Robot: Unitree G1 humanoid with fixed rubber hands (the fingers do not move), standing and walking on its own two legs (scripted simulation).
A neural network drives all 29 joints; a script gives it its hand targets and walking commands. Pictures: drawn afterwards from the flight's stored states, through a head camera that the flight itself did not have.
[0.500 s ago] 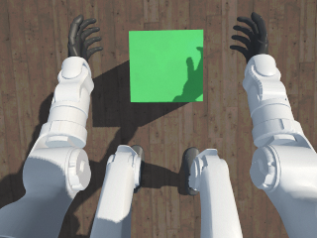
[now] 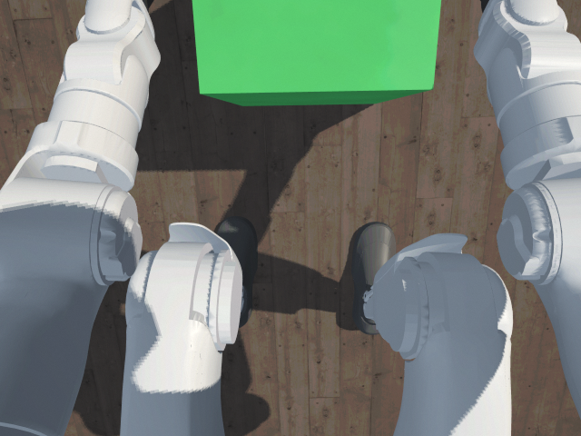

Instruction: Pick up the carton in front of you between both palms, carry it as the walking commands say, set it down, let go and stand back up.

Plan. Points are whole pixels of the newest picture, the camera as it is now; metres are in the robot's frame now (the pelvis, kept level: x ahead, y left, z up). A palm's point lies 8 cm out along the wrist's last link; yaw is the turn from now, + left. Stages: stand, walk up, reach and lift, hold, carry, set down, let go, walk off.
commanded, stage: reach and lift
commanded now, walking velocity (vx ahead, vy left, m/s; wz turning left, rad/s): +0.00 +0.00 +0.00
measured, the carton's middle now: (311, 9) +0.55 +0.01 -0.25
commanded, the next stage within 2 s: none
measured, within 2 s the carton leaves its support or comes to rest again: leaves its support in 0.86 s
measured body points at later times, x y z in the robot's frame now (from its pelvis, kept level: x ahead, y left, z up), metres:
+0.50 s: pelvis +0.01 +0.00 +0.00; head +0.38 +0.00 +0.23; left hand +0.56 +0.17 -0.19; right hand +0.58 -0.15 -0.19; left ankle +0.12 +0.12 -0.34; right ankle +0.12 -0.12 -0.34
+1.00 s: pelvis +0.01 +0.00 -0.01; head +0.35 +0.00 +0.29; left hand +0.56 +0.16 -0.12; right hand +0.57 -0.14 -0.12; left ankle +0.12 +0.13 -0.34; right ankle +0.12 -0.12 -0.34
